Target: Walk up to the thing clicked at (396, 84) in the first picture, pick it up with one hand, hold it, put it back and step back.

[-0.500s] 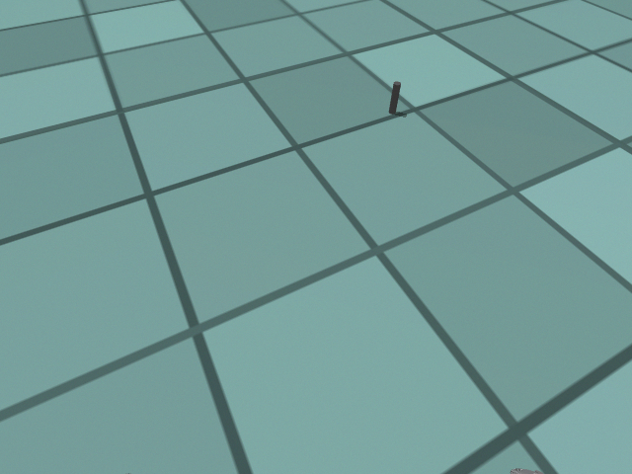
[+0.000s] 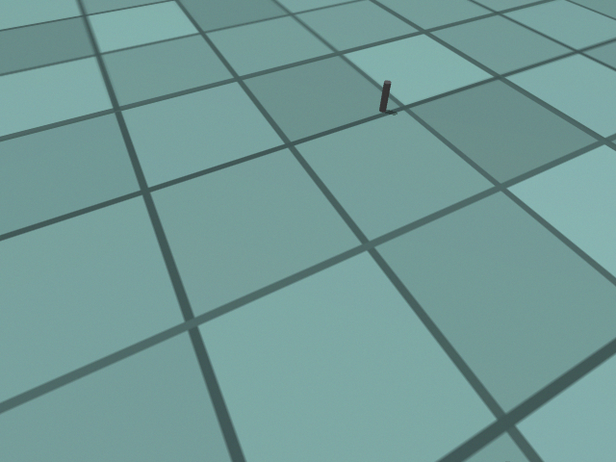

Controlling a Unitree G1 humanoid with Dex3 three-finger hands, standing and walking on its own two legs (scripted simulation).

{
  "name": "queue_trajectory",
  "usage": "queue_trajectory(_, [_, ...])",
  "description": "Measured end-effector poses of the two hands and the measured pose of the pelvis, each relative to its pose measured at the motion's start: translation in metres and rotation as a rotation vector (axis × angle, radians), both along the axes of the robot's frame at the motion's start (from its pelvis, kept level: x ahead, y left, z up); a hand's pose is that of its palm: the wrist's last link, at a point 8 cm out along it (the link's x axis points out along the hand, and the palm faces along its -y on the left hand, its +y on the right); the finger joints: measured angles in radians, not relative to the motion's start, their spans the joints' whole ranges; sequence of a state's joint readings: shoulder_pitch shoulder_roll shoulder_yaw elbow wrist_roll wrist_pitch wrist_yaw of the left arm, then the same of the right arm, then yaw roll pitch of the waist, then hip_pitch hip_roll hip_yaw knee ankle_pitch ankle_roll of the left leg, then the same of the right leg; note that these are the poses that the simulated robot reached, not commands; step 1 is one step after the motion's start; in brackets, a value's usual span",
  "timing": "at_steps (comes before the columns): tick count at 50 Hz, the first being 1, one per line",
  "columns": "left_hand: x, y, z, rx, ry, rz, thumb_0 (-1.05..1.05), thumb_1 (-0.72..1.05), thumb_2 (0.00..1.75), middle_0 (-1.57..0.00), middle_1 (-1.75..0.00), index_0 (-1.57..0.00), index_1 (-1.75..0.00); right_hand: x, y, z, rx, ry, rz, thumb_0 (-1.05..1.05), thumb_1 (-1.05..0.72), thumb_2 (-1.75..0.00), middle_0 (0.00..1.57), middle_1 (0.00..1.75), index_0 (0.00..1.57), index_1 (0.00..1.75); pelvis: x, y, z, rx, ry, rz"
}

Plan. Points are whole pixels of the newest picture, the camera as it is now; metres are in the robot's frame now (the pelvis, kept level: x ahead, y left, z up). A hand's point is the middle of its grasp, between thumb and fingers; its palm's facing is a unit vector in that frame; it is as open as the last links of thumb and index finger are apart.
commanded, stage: stand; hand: left
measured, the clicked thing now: (385, 96) +2.00 -0.44 -0.69
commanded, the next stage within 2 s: walk up in 0.62 s
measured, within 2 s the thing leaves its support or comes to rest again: neither
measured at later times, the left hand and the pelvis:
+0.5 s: hand out of the picture +0.07 +0.25 -0.16, palm faces -0.02 -0.94 -0.34, open 7.4 cm; pelvis +0.00 +0.00 +0.00, yaw +0 degrees
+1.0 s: hand (190, 394) +0.23 +0.20 -0.14, palm faces -0.14 -0.89 -0.44, open 7.4 cm; pelvis +0.09 -0.09 -0.04, yaw -9 degrees
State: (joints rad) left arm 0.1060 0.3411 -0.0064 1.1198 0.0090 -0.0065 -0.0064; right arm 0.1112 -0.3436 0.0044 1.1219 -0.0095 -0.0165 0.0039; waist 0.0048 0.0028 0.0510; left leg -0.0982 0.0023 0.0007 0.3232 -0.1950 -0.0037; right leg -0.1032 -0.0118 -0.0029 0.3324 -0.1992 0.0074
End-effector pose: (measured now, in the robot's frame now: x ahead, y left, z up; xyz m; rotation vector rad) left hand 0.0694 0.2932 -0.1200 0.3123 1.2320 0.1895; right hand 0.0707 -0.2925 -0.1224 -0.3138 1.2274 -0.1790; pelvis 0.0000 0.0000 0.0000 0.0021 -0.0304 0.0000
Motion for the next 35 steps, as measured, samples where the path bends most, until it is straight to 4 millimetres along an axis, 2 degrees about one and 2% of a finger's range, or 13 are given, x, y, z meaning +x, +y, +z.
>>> queue_trajectory(13, [0.003,0.002,0.002,0.004,-0.011,0.001,0.0,0.9,0.9,-0.21,-0.3,-0.21,-0.3,0.004,0.001,0.001,-0.001,-0.015,0.0,0.01,-0.91,-0.89,0.2,0.3,0.2,0.3,0.001,0.001,0.0,0.0,-0.005,0.0])
queue_trajectory(31, [-0.004,0.002,0.0,0.001,0.005,0.009,0.0,0.9,0.9,-0.21,-0.3,-0.21,-0.3,0.0,0.0,0.001,-0.004,-0.001,0.002,0.01,-0.91,-0.89,0.2,0.3,0.2,0.3,0.001,0.001,0.0,0.0,-0.007,0.003])
queue_trajectory(35, [0.003,0.006,0.001,-0.011,0.006,-0.029,0.0,0.9,0.9,-0.21,-0.3,-0.21,-0.3,0.0,-0.011,0.005,0.003,-0.089,-0.028,0.01,-0.91,-0.89,0.2,0.3,0.2,0.3,0.005,-0.002,-0.004,0.012,0.007,-0.046])
